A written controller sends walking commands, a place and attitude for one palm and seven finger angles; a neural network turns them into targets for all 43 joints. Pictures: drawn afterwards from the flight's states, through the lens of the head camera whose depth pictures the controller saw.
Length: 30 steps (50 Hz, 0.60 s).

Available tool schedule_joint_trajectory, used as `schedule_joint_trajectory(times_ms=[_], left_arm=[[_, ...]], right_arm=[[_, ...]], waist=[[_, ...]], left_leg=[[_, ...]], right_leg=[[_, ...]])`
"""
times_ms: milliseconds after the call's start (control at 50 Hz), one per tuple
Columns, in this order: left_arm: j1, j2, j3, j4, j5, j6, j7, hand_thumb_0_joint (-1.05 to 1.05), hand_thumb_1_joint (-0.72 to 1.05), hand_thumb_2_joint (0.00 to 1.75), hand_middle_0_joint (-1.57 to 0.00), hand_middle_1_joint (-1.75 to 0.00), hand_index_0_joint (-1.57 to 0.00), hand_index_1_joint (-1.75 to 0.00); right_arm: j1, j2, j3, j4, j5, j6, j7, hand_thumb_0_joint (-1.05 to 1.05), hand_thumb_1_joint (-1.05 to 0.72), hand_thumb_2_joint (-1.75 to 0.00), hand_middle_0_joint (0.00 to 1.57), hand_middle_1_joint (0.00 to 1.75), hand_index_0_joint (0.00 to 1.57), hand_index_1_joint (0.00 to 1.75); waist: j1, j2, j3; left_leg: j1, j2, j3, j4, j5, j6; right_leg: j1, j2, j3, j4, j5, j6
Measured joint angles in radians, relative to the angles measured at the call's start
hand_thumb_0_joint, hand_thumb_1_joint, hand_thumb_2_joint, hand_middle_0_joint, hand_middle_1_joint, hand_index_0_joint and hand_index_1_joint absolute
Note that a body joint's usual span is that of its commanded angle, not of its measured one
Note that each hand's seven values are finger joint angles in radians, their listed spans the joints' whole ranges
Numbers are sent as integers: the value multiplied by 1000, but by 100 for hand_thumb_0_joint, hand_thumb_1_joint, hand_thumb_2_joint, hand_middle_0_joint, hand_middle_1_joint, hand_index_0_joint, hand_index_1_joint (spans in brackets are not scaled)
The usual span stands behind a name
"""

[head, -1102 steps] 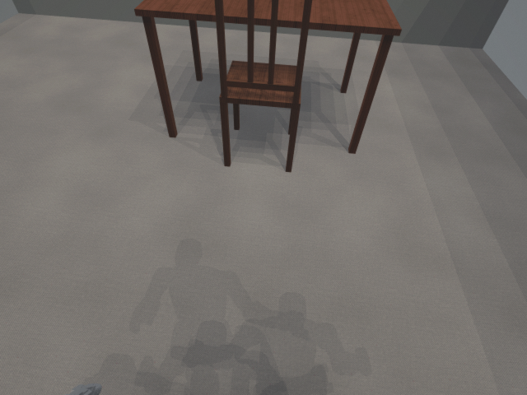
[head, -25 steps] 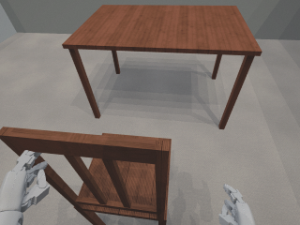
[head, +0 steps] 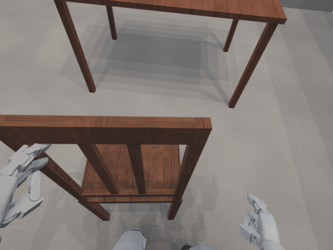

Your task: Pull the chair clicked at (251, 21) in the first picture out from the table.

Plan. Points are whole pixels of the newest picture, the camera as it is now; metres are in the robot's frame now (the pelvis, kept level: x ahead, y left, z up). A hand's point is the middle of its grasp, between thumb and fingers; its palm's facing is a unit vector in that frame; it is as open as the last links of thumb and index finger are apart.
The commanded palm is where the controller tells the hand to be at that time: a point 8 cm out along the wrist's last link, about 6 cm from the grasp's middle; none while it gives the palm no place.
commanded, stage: step back with the hand held close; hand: left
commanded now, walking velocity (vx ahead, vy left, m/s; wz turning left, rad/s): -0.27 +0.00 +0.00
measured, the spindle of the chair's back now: (103, 173) +0.29 +0.19 -0.05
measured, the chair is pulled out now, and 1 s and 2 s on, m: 0.66 0.69 0.69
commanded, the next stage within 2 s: stop stepping back and stand still in 0.60 s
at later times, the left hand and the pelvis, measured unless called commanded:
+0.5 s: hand out of the picture +0.13 +0.23 +0.19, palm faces +0.30 -0.74 -0.60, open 6.8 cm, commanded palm +0.06 +0.29 +0.19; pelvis -0.07 -0.01 +0.00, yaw +1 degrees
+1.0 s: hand out of the picture -0.01 +0.24 +0.20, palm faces +0.46 -0.76 -0.46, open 7.4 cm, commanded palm -0.04 +0.27 +0.19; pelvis -0.19 -0.02 +0.00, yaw -2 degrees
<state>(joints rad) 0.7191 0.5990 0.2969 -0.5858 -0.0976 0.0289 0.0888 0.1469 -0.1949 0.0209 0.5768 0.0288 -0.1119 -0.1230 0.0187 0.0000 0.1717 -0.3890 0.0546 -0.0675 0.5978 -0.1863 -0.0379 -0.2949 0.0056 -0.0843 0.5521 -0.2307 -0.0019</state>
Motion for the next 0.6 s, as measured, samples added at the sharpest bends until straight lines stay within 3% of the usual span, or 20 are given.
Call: schedule_joint_trajectory(times_ms=[120, 200, 320, 400, 440, 500, 560, 600], left_arm=[[19, -4, 1, -7, 16, -46, 5, 1, 89, 89, -42, -40, -37, -35], [-1, -4, -7, 3, 30, -59, 7, 1, 89, 89, -44, -41, -39, -36], [-51, 25, 38, 31, 70, -71, -14, 1, 89, 89, -45, -41, -42, -37], [-13, 32, 128, -17, 54, -124, -4, 1, 89, 89, -38, -38, -44, -39], [-65, -3, 164, -71, 44, -188, 12, 1, 89, 89, -34, -36, -42, -38], [-156, -35, 206, -154, 35, -282, 20, 2, 88, 89, -29, -34, -36, -36], [-172, -61, 241, -119, 43, -349, 18, 1, 88, 89, -26, -32, -30, -33], [-186, -91, 241, -26, 52, -351, 21, 0, 88, 89, -24, -31, -28, -32]], right_arm=[[26, -10, 6, 43, -16, -28, 0, 1, -90, -90, 20, 30, 21, 30], [38, -23, 4, 74, -20, -33, -7, 1, -90, -90, 20, 30, 21, 30], [78, 10, -1, 54, -28, -98, 1, 1, -90, -90, 20, 30, 21, 30], [72, 28, 11, 61, -40, -145, 27, 1, -90, -90, 20, 30, 21, 30], [36, 12, 7, 79, -43, -158, 39, 1, -90, -90, 20, 30, 21, 30], [-2, -14, -4, 104, -30, -125, 65, 1, -90, -90, 20, 30, 21, 30], [-13, -11, -22, 115, -10, -42, 73, 1, -90, -90, 20, 30, 21, 30], [-18, -11, -32, 104, -3, -4, 66, 1, -90, -90, 20, 30, 21, 30]], waist=[[8, -8, -16], [7, -14, -20], [-15, -7, -25], [21, -33, -36], [44, 11, 1], [52, 71, 29], [33, 41, -46], [4, 26, -108]], left_leg=[[-52, -22, -19, 85, -126, 14], [-42, -27, -17, 73, -23, 16], [-80, 0, -50, 33, 45, 18], [-140, 13, -42, -3, 93, -12], [-154, 45, -63, -10, 116, -22], [-140, 70, -82, -3, 142, -7], [-116, 5, -29, 179, -36, 8], [-60, -37, 21, 171, -82, 16]], right_leg=[[-40, -6, 0, 42, 2, -8], [-44, -11, 6, 73, -17, 6], [-10, 37, 24, 211, -153, 23], [111, 37, 42, 54, -169, 13], [148, 74, 33, -45, -179, -3], [180, 109, 19, -91, -98, -7], [161, 61, 55, -49, -116, -5], [138, 21, 77, -32, -119, 6]])
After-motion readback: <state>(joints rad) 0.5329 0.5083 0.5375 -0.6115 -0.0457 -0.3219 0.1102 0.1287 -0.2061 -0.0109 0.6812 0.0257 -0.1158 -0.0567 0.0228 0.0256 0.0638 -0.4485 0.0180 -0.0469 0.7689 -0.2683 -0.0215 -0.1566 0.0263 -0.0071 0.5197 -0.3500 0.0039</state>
